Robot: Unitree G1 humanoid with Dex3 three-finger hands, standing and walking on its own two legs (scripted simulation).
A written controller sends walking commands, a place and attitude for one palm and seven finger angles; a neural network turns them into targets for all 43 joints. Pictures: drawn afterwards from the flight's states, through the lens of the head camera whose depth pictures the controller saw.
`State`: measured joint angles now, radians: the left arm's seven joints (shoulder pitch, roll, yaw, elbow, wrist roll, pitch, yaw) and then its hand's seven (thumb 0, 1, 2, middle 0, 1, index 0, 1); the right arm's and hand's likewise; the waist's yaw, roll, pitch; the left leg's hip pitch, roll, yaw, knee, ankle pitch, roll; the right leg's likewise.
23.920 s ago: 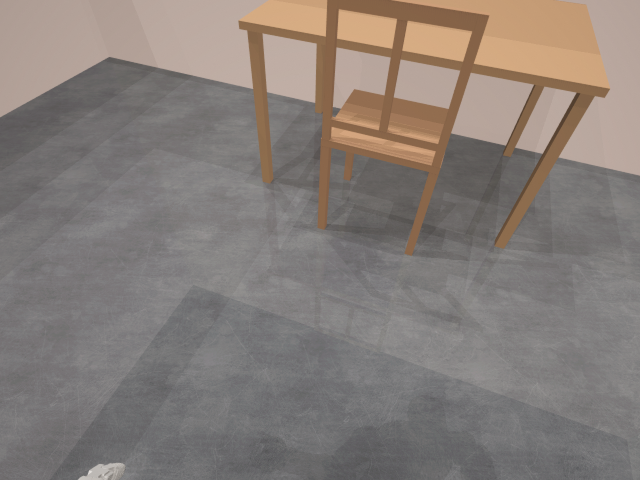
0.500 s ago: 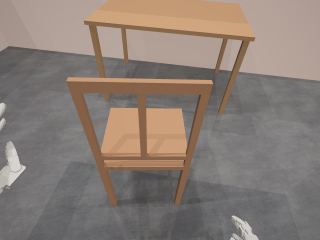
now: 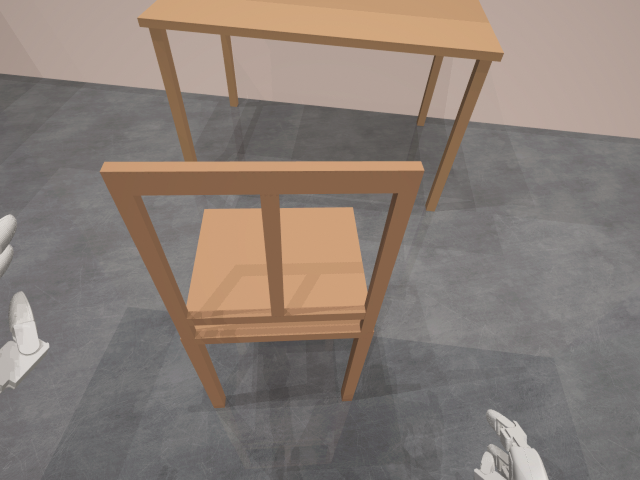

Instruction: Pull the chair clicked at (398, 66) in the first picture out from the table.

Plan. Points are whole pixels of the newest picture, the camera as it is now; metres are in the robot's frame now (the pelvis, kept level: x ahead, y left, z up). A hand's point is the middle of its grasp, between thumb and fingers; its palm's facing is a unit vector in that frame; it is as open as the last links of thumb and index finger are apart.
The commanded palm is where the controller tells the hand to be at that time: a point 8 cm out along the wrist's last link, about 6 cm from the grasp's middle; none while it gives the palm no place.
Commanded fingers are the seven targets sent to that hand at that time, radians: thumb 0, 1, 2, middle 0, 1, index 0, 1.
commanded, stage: stop stepping back and stand still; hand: left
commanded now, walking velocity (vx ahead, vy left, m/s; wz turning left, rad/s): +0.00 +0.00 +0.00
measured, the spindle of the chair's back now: (274, 262) +0.47 +0.10 -0.06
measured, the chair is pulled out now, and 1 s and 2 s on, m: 0.75 0.75 0.75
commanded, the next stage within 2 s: let the arm hang, fingers relaxed in 0.32 s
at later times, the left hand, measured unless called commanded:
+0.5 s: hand (73, 370) +0.21 +0.28 +0.07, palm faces +0.27 -0.84 -0.47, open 7.4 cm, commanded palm none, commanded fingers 0.00 0.90 0.90 -0.20 -0.30 -0.20 -0.30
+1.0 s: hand out of the picture -0.06 +0.18 -0.17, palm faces +0.04 -0.97 -0.23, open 7.2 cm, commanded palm none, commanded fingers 0.00 0.90 0.90 -0.20 -0.30 -0.20 -0.30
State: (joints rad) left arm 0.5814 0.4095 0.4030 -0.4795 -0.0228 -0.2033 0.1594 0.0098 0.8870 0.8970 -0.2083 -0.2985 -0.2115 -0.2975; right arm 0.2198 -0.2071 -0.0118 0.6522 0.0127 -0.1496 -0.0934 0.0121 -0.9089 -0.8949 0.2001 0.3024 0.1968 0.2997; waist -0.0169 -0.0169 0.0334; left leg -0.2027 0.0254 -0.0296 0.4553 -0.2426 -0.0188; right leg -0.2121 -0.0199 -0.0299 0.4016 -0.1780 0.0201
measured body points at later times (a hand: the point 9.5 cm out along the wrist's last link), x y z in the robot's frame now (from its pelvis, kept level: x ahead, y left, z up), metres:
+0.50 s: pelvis +0.00 +0.01 +0.00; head +0.01 +0.01 +0.45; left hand +0.19 +0.32 +0.09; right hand +0.17 -0.23 -0.10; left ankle +0.00 +0.13 -0.74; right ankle +0.02 -0.13 -0.74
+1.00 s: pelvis -0.01 -0.01 +0.00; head +0.02 -0.01 +0.44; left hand -0.06 +0.23 -0.15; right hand -0.05 -0.23 -0.16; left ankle +0.00 +0.13 -0.74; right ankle +0.02 -0.13 -0.74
